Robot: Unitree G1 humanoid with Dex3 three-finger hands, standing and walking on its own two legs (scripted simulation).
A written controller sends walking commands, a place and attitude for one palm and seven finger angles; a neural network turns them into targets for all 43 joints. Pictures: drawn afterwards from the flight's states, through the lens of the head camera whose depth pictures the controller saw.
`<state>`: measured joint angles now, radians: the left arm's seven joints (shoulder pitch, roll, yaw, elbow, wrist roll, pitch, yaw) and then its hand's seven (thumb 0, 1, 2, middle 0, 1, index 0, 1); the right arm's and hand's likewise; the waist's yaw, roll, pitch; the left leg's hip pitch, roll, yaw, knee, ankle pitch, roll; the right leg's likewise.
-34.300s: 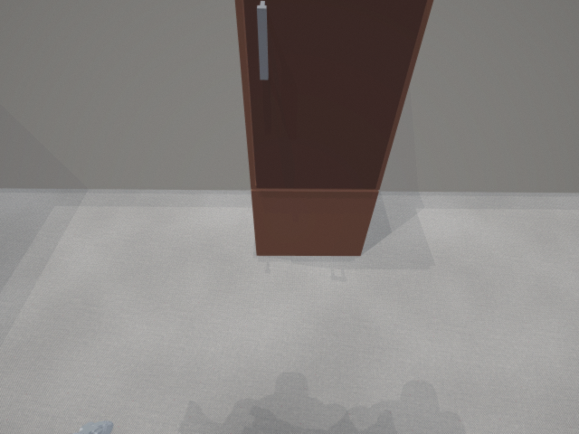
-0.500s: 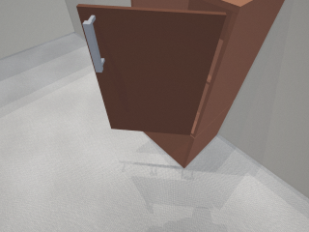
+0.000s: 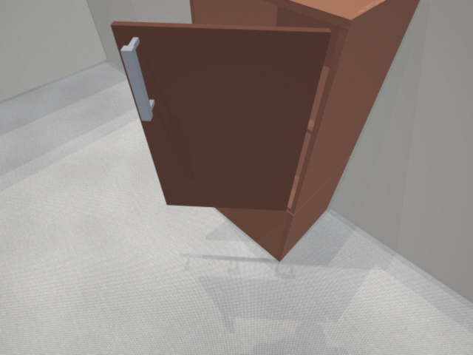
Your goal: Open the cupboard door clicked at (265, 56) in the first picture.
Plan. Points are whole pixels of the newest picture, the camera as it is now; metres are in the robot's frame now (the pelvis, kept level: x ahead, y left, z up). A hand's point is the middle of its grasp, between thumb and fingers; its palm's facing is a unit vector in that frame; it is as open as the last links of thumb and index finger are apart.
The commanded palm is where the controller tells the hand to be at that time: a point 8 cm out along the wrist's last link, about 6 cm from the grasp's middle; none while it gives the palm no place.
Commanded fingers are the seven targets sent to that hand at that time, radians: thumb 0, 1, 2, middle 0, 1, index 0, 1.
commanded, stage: look again from close up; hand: left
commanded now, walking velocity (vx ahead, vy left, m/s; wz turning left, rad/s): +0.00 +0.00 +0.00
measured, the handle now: (141, 81) +0.59 +0.24 +0.15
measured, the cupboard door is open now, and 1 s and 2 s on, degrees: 41 41 41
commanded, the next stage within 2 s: shuffle to correct the standing spot in 0.44 s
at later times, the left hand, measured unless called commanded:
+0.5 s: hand out of the picture +0.02 +0.13 -0.17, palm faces +0.01 -0.98 -0.21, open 7.3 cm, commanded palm none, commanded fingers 0.00 0.90 0.90 -0.20 -0.30 -0.20 -0.30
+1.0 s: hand out of the picture +0.03 +0.17 -0.18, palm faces +0.06 -0.97 -0.24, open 7.4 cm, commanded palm none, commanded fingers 0.00 0.90 0.90 -0.20 -0.30 -0.20 -0.30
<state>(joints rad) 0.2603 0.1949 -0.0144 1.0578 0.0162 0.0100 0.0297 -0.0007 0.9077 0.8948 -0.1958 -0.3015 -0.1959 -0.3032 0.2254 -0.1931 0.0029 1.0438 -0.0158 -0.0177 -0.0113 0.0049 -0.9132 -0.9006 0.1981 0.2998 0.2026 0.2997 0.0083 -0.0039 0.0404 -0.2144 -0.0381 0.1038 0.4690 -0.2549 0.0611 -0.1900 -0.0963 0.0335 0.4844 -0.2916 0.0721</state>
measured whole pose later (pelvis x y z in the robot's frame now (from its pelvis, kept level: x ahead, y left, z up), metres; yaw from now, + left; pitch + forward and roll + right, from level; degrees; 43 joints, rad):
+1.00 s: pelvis +0.02 -0.02 -0.01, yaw -1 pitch +0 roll +2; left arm 0.28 0.19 0.04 1.03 0.02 0.04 0.04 0.00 0.91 0.89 -0.20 -0.30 -0.20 -0.30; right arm 0.25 -0.18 -0.02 1.01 -0.03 0.00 -0.02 0.01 -0.91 -0.90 0.20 0.30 0.20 0.30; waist 0.03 -0.03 0.06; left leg -0.23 -0.02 0.11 0.55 -0.33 0.04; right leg -0.30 -0.07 -0.04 0.77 -0.51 -0.01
